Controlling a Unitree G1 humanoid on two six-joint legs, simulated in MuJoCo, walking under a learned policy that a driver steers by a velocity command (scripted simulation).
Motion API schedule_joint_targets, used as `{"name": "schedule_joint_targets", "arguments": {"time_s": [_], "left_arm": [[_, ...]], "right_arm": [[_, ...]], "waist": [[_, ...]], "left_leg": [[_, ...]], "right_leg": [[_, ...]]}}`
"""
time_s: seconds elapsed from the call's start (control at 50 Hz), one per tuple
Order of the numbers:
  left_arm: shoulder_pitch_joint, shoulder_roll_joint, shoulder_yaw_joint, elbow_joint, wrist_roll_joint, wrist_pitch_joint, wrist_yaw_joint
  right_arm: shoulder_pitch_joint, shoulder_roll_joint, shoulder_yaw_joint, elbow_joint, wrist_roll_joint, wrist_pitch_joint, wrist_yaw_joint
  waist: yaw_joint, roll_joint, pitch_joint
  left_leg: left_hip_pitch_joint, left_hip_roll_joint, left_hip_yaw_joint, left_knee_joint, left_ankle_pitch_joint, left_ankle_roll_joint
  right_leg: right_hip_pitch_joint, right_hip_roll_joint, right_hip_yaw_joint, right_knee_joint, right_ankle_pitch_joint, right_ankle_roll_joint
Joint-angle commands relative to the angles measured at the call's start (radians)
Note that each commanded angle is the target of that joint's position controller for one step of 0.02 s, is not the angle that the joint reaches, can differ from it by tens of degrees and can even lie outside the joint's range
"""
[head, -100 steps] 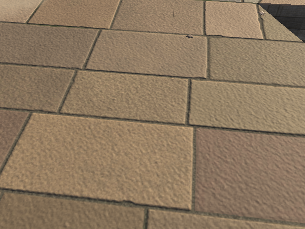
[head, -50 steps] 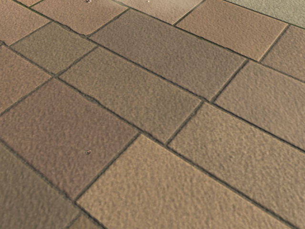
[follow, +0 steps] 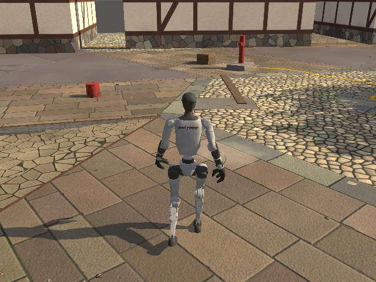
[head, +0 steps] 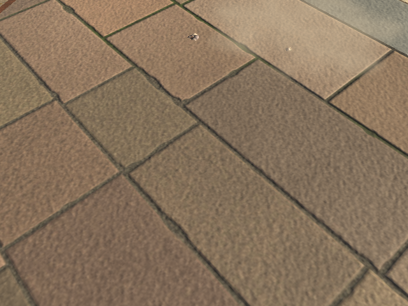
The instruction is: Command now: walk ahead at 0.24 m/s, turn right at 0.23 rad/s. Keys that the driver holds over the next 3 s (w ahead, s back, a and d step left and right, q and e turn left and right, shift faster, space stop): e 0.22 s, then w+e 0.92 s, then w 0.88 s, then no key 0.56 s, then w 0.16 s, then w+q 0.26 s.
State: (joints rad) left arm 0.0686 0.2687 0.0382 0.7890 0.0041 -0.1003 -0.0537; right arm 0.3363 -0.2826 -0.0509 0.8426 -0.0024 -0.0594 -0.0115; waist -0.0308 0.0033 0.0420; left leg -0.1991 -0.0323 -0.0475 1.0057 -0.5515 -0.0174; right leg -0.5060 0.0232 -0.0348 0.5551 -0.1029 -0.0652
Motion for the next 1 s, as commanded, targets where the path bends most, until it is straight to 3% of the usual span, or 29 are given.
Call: {"name": "schedule_joint_targets", "arguments": {"time_s": [0.02,0.04,0.08,0.14,0.2,0.24,0.28,0.34,0.38,0.4,0.42,0.44,0.46,0.48,0.5,0.52,0.56,0.6,0.68,0.76,0.8,0.84,0.88,0.9,0.92,0.94,0.96,0.98,1.0], "left_arm": [[0.141,0.149,0.041,-0.031,-0.018,0.016,0.013],[0.100,0.135,0.037,-0.043,-0.016,0.022,0.019],[0.090,0.146,0.043,-0.047,0.004,0.028,0.025],[0.082,0.172,0.054,-0.057,0.005,0.036,0.035],[0.090,0.193,0.065,-0.068,-0.010,0.061,0.056],[0.095,0.186,0.065,-0.075,-0.021,0.076,0.068],[0.099,0.189,0.066,-0.080,-0.028,0.081,0.076],[0.132,0.194,0.068,-0.083,-0.023,0.086,0.079],[0.137,0.190,0.066,-0.089,-0.023,0.092,0.077],[0.118,0.179,0.061,-0.097,-0.025,0.096,0.077],[0.110,0.154,0.052,-0.106,-0.024,0.098,0.077],[0.100,0.098,0.036,-0.122,-0.021,0.094,0.074],[0.114,0.034,0.022,-0.144,-0.028,0.082,0.068],[0.063,0.108,0.036,-0.192,-0.026,0.063,0.062],[0.070,0.161,0.052,-0.180,-0.025,0.059,0.056],[0.096,0.164,0.059,-0.156,-0.024,0.062,0.051],[0.098,0.134,0.058,-0.149,-0.020,0.065,0.042],[0.077,0.097,0.051,-0.163,-0.023,0.064,0.034],[0.005,0.066,0.042,-0.205,-0.026,0.068,0.023],[-0.087,0.039,0.029,-0.243,-0.026,0.064,0.000],[-0.113,0.042,0.029,-0.259,-0.030,0.065,-0.011],[-0.115,0.056,0.034,-0.271,-0.031,0.066,-0.019],[-0.015,0.102,0.060,-0.256,-0.025,0.070,-0.018],[0.152,0.150,0.090,-0.210,-0.027,0.073,-0.010],[0.333,0.220,0.124,-0.167,-0.031,0.083,0.009],[0.326,0.356,0.138,-0.169,-0.037,0.074,0.020],[0.379,0.280,0.113,-0.192,-0.030,0.061,0.021],[0.345,0.218,0.094,-0.169,-0.021,0.047,0.016],[0.287,0.193,0.084,-0.172,-0.027,0.041,0.017]], "right_arm": [[0.002,-0.129,-0.019,-0.088,0.011,-0.026,-0.005],[-0.056,-0.134,-0.026,-0.105,-0.002,-0.017,-0.017],[-0.029,-0.110,-0.028,-0.122,-0.007,0.010,-0.031],[-0.016,-0.079,-0.023,-0.129,-0.006,0.032,-0.046],[-0.068,-0.084,-0.028,-0.143,-0.009,0.047,-0.053],[-0.121,-0.079,-0.027,-0.157,-0.005,0.051,-0.049],[-0.183,-0.077,-0.025,-0.180,0.001,0.041,-0.038],[-0.223,-0.086,-0.028,-0.194,0.012,0.004,-0.020],[-0.206,-0.085,-0.031,-0.192,0.022,-0.019,-0.011],[-0.167,-0.080,-0.034,-0.179,0.026,-0.029,-0.009],[-0.125,-0.091,-0.042,-0.165,0.027,-0.035,-0.011],[-0.039,-0.143,-0.056,-0.153,0.013,-0.038,-0.021],[0.009,-0.206,-0.069,-0.146,-0.014,-0.028,-0.026],[0.015,-0.230,-0.081,-0.135,-0.033,-0.032,-0.014],[-0.030,-0.166,-0.068,-0.152,-0.014,-0.037,-0.015],[-0.059,-0.125,-0.056,-0.158,0.002,-0.037,-0.018],[-0.070,-0.111,-0.048,-0.157,0.002,-0.036,-0.022],[-0.046,-0.108,-0.046,-0.149,-0.010,-0.043,-0.019],[-0.010,-0.126,-0.051,-0.128,-0.010,-0.041,-0.014],[0.017,-0.164,-0.062,-0.103,0.004,-0.033,-0.013],[0.029,-0.181,-0.068,-0.090,0.016,-0.028,-0.009],[0.029,-0.198,-0.075,-0.080,0.028,-0.019,-0.007],[0.018,-0.228,-0.084,-0.077,0.034,-0.008,-0.011],[0.014,-0.222,-0.079,-0.079,0.037,-0.003,-0.016],[0.026,-0.192,-0.065,-0.096,0.020,-0.010,-0.020],[0.104,-0.036,-0.012,-0.172,-0.025,-0.035,-0.007],[0.009,-0.106,-0.019,-0.177,0.009,-0.075,0.003],[-0.085,-0.159,-0.033,-0.205,0.046,-0.089,0.008],[-0.099,-0.149,-0.026,-0.206,0.034,-0.098,0.002]], "waist": [[0.077,-0.042,-0.256],[0.062,-0.005,-0.184],[0.012,-0.054,-0.170],[-0.010,-0.081,-0.175],[0.005,-0.088,-0.188],[0.024,-0.096,-0.173],[0.046,-0.140,-0.139],[0.070,-0.148,-0.132],[0.055,-0.152,-0.127],[0.022,-0.146,-0.117],[-0.005,-0.126,-0.109],[-0.036,-0.045,-0.148],[-0.026,0.158,-0.150],[-0.021,0.240,-0.074],[-0.011,0.174,-0.030],[-0.001,0.151,-0.015],[-0.003,0.135,-0.003],[-0.013,0.119,-0.008],[-0.039,0.114,0.005],[-0.068,0.111,0.037],[-0.068,0.108,0.053],[-0.050,0.114,0.053],[0.026,0.135,-0.031],[0.116,0.110,-0.127],[0.195,0.040,-0.229],[0.083,-0.287,-0.332],[0.162,-0.189,-0.472],[0.168,-0.141,-0.313],[0.126,-0.078,-0.220]], "left_leg": [[-0.443,0.058,-0.042,0.306,0.040,-0.016],[-0.425,0.077,-0.032,0.261,0.082,-0.022],[-0.322,0.088,-0.042,0.187,0.128,-0.024],[-0.291,0.070,-0.026,0.047,0.153,-0.039],[-0.299,0.059,-0.039,-0.049,0.246,-0.053],[-0.302,0.053,-0.047,-0.131,0.306,-0.054],[-0.313,0.047,-0.046,-0.227,0.322,-0.052],[-0.263,0.022,-0.036,-0.358,0.280,-0.040],[-0.172,0.004,-0.020,-0.458,0.257,-0.018],[-0.086,0.004,-0.008,-0.556,0.304,-0.003],[0.025,0.033,-0.010,-0.638,0.330,0.018],[0.199,0.190,-0.136,-0.675,0.266,0.074],[0.304,0.372,-0.399,-0.753,0.090,0.163],[0.230,0.475,-0.587,-0.802,-0.043,0.240],[0.212,0.433,-0.516,-0.808,-0.069,0.234],[0.217,0.372,-0.414,-0.811,-0.004,0.192],[0.201,0.321,-0.264,-0.824,0.182,0.156],[0.168,0.291,-0.142,-0.841,0.329,0.154],[0.163,0.281,-0.003,-0.852,0.458,0.163],[0.167,0.295,0.091,-0.843,0.497,0.152],[0.194,0.315,0.115,-0.830,0.513,0.145],[0.228,0.334,0.146,-0.783,0.651,0.133],[0.235,0.324,0.207,-0.593,1.075,0.108],[0.176,0.291,0.250,-0.387,1.178,0.082],[-0.065,0.259,0.252,-0.104,0.964,0.038],[-0.520,0.070,0.182,0.275,0.011,-0.026],[-0.600,0.043,-0.053,0.398,-0.033,-0.011],[-0.686,0.085,-0.049,0.399,0.069,0.010],[-0.654,0.125,-0.039,0.324,0.154,0.024]], "right_leg": [[0.602,-0.308,0.420,-0.153,0.561,-0.233],[0.470,-0.279,0.369,-0.181,0.586,-0.225],[0.330,-0.243,0.331,-0.231,0.568,-0.221],[0.246,-0.218,0.286,-0.251,0.554,-0.223],[0.225,-0.199,0.311,-0.263,0.306,-0.200],[0.206,-0.174,0.343,-0.290,-0.008,-0.175],[0.198,-0.171,0.408,-0.325,-0.273,-0.168],[0.227,-0.176,0.470,-0.303,-0.353,-0.166],[0.211,-0.164,0.505,-0.277,-0.397,-0.157],[0.175,-0.138,0.507,-0.253,-0.427,-0.138],[0.109,-0.097,0.490,-0.206,-0.444,-0.106],[-0.029,-0.041,0.419,-0.037,-0.494,-0.049],[-0.224,0.090,0.210,0.227,-0.473,0.000],[-0.370,0.019,0.187,0.372,-0.442,0.004],[-0.392,-0.026,0.201,0.444,-0.365,0.018],[-0.396,-0.033,0.189,0.479,-0.296,0.037],[-0.392,-0.057,0.167,0.534,-0.182,0.067],[-0.363,-0.067,0.136,0.556,-0.090,0.085],[-0.333,-0.087,0.102,0.424,0.020,0.107],[-0.247,-0.091,0.040,0.229,0.067,0.087],[-0.213,-0.087,0.012,0.168,0.020,0.060],[-0.157,-0.067,-0.023,0.119,-0.059,0.020],[0.045,0.010,-0.084,0.073,-0.127,-0.033],[0.284,0.059,-0.099,0.006,-0.056,-0.072],[0.613,0.000,0.037,0.008,-0.030,-0.119],[0.932,-0.302,0.641,-0.088,-0.218,-0.306],[0.958,-0.363,0.879,-0.245,-0.339,-0.340],[0.868,-0.333,0.724,-0.257,-0.244,-0.288],[0.714,-0.289,0.602,-0.252,-0.153,-0.259]]}}
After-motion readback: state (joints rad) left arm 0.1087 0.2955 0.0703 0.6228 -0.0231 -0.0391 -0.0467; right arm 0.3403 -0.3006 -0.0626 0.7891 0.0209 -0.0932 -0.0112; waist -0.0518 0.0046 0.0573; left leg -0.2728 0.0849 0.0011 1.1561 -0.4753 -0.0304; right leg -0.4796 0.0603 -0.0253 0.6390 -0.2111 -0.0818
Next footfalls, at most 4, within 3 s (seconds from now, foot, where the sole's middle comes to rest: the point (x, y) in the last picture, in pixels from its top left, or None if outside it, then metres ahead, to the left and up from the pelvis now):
0.44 left None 0.20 0.13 -0.76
0.92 right None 0.35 -0.25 -0.76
1.40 left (290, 223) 0.71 -0.28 -0.76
1.94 right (392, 212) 0.73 -0.65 -0.76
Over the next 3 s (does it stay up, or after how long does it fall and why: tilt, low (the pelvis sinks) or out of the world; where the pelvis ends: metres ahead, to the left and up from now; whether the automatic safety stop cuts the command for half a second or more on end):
stays up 0.96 -0.68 0.02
